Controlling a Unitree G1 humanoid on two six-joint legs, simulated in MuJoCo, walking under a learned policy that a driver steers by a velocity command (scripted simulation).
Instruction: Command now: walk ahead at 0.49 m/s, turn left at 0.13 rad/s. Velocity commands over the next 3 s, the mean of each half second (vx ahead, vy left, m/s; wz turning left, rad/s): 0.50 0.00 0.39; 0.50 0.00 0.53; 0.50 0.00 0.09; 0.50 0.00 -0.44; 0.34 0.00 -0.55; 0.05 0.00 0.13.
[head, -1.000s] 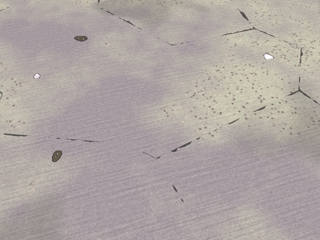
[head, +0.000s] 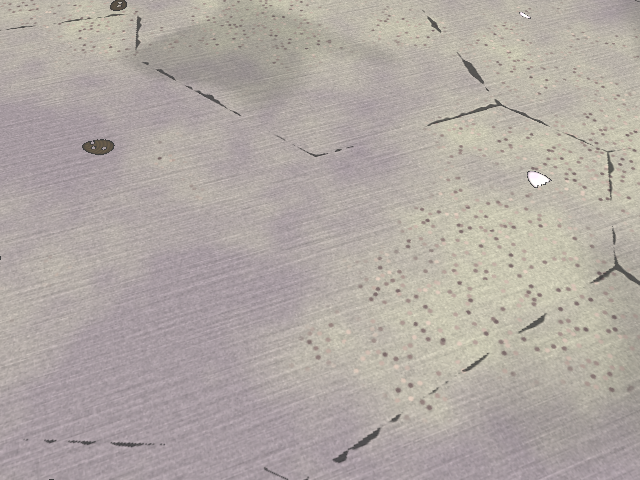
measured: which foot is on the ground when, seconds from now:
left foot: down 0.00-0.18, up 0.20-0.68, down 0.70-1.00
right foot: up 0.00-0.16, down 0.18-0.72, up 0.74-1.00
